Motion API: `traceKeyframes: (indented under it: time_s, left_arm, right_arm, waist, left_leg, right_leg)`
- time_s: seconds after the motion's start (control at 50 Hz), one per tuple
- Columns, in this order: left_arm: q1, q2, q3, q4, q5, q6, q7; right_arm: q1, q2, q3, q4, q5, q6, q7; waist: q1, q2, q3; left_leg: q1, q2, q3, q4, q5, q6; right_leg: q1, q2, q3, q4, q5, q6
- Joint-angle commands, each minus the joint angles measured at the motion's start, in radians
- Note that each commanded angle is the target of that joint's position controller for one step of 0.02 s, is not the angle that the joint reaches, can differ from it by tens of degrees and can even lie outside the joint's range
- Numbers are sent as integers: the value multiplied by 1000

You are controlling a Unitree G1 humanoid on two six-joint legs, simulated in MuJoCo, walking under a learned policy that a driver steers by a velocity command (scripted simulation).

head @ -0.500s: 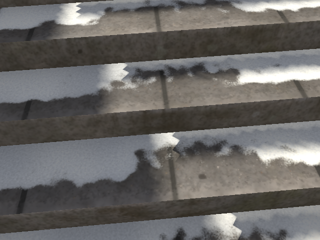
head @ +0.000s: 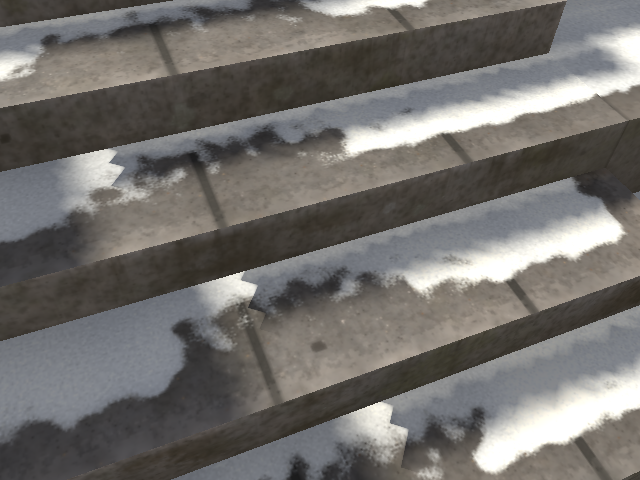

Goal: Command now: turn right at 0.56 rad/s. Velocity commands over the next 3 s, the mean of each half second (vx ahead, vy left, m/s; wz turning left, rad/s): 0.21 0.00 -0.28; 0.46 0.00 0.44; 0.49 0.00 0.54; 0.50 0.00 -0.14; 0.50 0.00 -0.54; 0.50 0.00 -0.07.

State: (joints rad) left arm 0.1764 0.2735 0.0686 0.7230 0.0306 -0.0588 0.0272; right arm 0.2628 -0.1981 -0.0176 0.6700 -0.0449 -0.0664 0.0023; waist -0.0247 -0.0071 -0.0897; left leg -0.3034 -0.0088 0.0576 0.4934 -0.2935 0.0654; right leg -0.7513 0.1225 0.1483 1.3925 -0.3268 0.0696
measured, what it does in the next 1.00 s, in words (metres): climbs: right foot, then left foot 0.14 m higher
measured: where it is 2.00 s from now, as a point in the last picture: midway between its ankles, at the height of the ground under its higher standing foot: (345, 269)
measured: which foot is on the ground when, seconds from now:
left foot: down 0.00-0.58, up 0.60-0.94, down 0.96-1.00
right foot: up 0.00-0.56, down 0.58-1.00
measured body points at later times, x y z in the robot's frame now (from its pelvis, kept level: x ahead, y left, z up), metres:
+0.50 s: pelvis +0.09 -0.05 +0.00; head +0.10 -0.04 +0.45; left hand +0.32 +0.10 -0.11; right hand -0.01 -0.24 -0.14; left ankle -0.03 +0.08 -0.74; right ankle +0.16 -0.21 -0.68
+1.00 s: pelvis +0.31 -0.13 +0.03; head +0.32 -0.11 +0.48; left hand +0.29 +0.09 -0.13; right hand +0.56 -0.28 -0.05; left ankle +0.37 -0.04 -0.60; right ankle +0.19 -0.22 -0.71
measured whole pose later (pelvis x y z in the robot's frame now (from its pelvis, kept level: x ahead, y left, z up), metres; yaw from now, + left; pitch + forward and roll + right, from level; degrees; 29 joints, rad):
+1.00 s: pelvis +0.31 -0.13 +0.03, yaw +7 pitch +8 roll +3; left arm 0.37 0.20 -0.02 1.02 0.09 -0.08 -0.08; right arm -0.01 -0.12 0.04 0.75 -0.01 0.00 0.09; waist 0.01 -0.08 -0.15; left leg -0.87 -0.06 0.13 1.20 -0.53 0.11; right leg -0.09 -0.08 -0.27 0.29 -0.13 -0.08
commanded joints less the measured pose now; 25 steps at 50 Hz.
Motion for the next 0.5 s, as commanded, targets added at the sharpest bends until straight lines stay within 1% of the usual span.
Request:
traceKeyframes:
  time_s: [0.02,0.04,0.06,0.08,0.1,0.12,0.14,0.16,0.18,0.22,0.28,0.3,0.34,0.36,0.38,0.4,0.42,0.44,0.46,0.48,0.5]
  left_arm:
    - [-134,49,11,-107,-13,-29,12]
    - [-119,55,11,-95,-23,-34,11]
    - [-110,66,14,-86,-26,-39,13]
    - [-105,75,17,-83,-26,-45,16]
    - [-102,81,17,-78,-23,-47,16]
    - [-100,90,19,-69,-17,-46,16]
    - [-104,96,22,-61,-14,-42,15]
    - [-106,101,25,-56,-15,-37,13]
    - [-107,99,26,-48,-13,-32,7]
    - [-101,85,24,-26,-12,-21,-6]
    - [-147,44,9,-24,-6,-2,-24]
    - [-138,31,5,-14,3,6,-36]
    - [-173,3,-8,-13,11,20,-59]
    - [-176,-30,-22,-18,14,28,-71]
    - [-179,-2,-15,-48,28,27,-98]
    - [-211,-46,-31,-43,17,28,-108]
    - [-226,-120,-73,-34,22,60,-105]
    - [-199,-88,-68,-38,19,74,-102]
    - [-202,-56,-61,-38,28,76,-103]
    - [-228,-38,-59,-54,32,73,-104]
    - [-239,-38,-61,-67,31,65,-96]
  right_arm:
    - [-84,-60,3,-94,-9,15,-13]
    - [-46,-77,-2,-86,-17,25,-7]
    - [-20,-84,-1,-75,-16,33,3]
    - [-9,-89,-1,-67,-11,37,14]
    - [-9,-91,0,-63,-9,39,23]
    - [10,-91,2,-53,-9,39,33]
    - [29,-89,3,-40,-11,37,43]
    - [44,-90,5,-26,-17,34,50]
    - [70,-89,8,-3,-23,28,58]
    - [117,-76,15,55,-33,14,72]
    - [152,-52,25,130,-46,-6,71]
    - [137,-41,29,141,-37,-18,69]
    - [130,-28,38,170,-39,-29,70]
    - [133,-22,40,189,-39,-40,74]
    - [186,-75,-13,206,66,-61,-6]
    - [215,-84,-9,227,57,-69,-35]
    - [137,-47,31,237,-61,-58,47]
    - [94,-48,21,227,-60,-55,73]
    - [106,-51,20,237,-45,-56,82]
    - [136,-78,6,253,-21,-57,81]
    - [144,-109,-6,264,-5,-55,74]
  waist:
    - [-4,92,-48]
    - [-23,114,-40]
    - [-33,115,-28]
    - [-30,108,-19]
    - [-27,110,-15]
    - [-34,116,-11]
    - [-46,123,10]
    - [-53,121,29]
    - [-60,119,40]
    - [-70,105,49]
    - [-82,96,43]
    - [-69,108,48]
    - [-58,97,46]
    - [-39,113,56]
    - [3,-53,124]
    - [-21,24,115]
    - [-17,208,47]
    - [5,175,96]
    - [4,141,95]
    - [-15,125,103]
    - [-21,127,98]
  left_leg:
    - [214,246,-193,-153,380,216]
    - [245,265,-192,-153,373,237]
    - [254,284,-197,-159,357,255]
    - [254,300,-193,-167,352,264]
    - [250,308,-185,-176,332,269]
    - [253,321,-191,-208,185,266]
    - [255,332,-207,-245,24,257]
    - [260,345,-225,-274,-86,246]
    - [272,354,-245,-295,-155,237]
    - [311,358,-244,-321,-190,224]
    - [372,354,-209,-350,-120,227]
    - [352,337,-172,-369,-78,222]
    - [303,314,-117,-388,4,215]
    - [288,324,-117,-395,100,213]
    - [260,262,-82,-376,115,153]
    - [218,246,-75,-371,147,145]
    - [177,308,-61,-417,179,180]
    - [147,304,-47,-398,186,183]
    - [137,299,-53,-373,197,186]
    - [224,312,-74,-340,256,191]
    - [313,332,-107,-297,326,190]
  right_leg:
    - [-210,1,0,101,51,29]
    - [-246,7,14,116,59,38]
    - [-272,12,29,129,78,39]
    - [-281,10,36,121,89,38]
    - [-287,6,34,120,102,33]
    - [-310,-9,42,119,124,22]
    - [-346,-16,52,114,145,10]
    - [-382,-21,64,110,164,-1]
    - [-416,-26,79,101,178,-15]
    - [-465,-31,100,71,201,-46]
    - [-510,-50,95,13,244,-75]
    - [-469,-65,54,-28,266,-82]
    - [-383,-106,-29,-130,277,-86]
    - [-352,-149,-55,-155,317,-92]
    - [-218,-197,-197,-322,272,-54]
    - [-119,-189,-237,-373,251,-47]
    - [-59,-228,-144,-378,241,-104]
    - [0,-224,-159,-426,204,-131]
    - [47,-206,-182,-468,149,-141]
    - [33,-192,-199,-556,95,-151]
    - [35,-186,-196,-659,75,-155]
